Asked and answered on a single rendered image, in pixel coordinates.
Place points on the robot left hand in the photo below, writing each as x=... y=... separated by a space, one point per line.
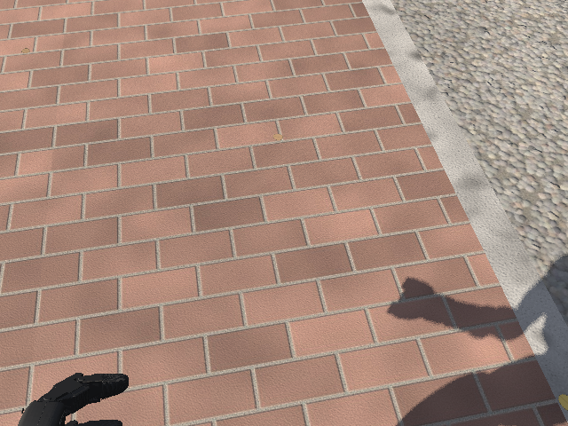
x=72 y=394

